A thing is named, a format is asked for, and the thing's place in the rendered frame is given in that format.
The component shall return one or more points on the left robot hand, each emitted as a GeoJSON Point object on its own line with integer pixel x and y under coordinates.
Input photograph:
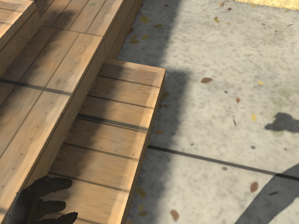
{"type": "Point", "coordinates": [27, 208]}

